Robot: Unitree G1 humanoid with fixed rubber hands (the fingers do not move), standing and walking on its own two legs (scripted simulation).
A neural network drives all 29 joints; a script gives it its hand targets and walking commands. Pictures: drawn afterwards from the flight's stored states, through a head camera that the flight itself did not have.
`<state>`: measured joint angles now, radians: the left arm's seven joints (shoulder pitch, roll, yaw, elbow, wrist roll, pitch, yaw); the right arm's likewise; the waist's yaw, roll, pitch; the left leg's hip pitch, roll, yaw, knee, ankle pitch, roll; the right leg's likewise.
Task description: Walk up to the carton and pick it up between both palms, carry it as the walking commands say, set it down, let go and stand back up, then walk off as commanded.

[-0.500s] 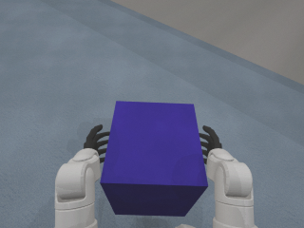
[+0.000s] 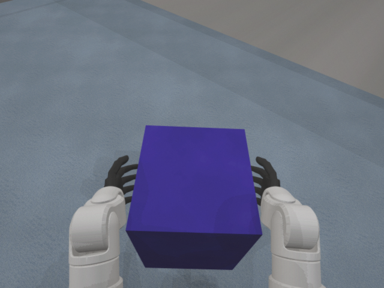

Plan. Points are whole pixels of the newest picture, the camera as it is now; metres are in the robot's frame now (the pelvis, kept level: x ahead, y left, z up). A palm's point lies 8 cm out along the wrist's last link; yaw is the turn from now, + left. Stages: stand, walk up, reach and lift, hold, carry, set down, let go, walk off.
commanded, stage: carry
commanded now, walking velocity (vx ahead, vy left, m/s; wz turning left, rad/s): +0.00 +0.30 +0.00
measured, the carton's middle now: (192, 202) +0.29 +0.00 +0.01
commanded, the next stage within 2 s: none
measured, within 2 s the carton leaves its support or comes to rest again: neither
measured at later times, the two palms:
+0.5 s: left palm (23, 207) +0.23 +0.29 +0.10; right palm (197, 217) +0.22 +0.00 +0.09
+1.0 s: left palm out of the picture +0.19 +0.42 +0.09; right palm (111, 246) +0.17 +0.13 +0.09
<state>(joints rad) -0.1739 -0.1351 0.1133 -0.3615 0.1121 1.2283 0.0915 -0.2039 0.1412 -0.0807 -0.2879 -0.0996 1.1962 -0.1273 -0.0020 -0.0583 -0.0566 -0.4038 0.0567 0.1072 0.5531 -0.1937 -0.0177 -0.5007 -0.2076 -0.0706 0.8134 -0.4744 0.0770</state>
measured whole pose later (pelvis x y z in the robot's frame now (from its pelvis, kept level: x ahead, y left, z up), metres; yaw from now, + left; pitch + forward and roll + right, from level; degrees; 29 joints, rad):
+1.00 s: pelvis -0.08 +0.29 +0.01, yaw -1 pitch +3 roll -1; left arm -0.15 -0.13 0.08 -0.30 0.10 1.23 0.09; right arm -0.15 0.13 -0.09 -0.30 -0.11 1.24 -0.13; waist -0.02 0.02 -0.12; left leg -0.39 -0.03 0.17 0.48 -0.16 0.08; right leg -0.30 -0.04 -0.15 0.54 -0.29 -0.02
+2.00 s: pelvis -0.08 +0.25 +0.00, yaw -1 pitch +3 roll +0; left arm -0.20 -0.14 0.09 -0.25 0.12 1.23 0.10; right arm -0.20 0.14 -0.13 -0.24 -0.11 1.22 -0.12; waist -0.02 0.00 -0.12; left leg -0.40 0.02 0.14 0.51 -0.17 0.05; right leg -0.30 0.02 -0.16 0.54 -0.30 -0.09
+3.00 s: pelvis -0.06 +0.23 +0.00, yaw -1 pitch +3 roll +1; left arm -0.21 -0.14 0.11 -0.20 0.12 1.17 0.09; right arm -0.21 0.14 -0.12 -0.20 -0.13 1.17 -0.11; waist 0.00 -0.02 -0.11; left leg -0.38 0.03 0.13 0.53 -0.20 0.02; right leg -0.27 0.04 -0.18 0.53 -0.33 -0.11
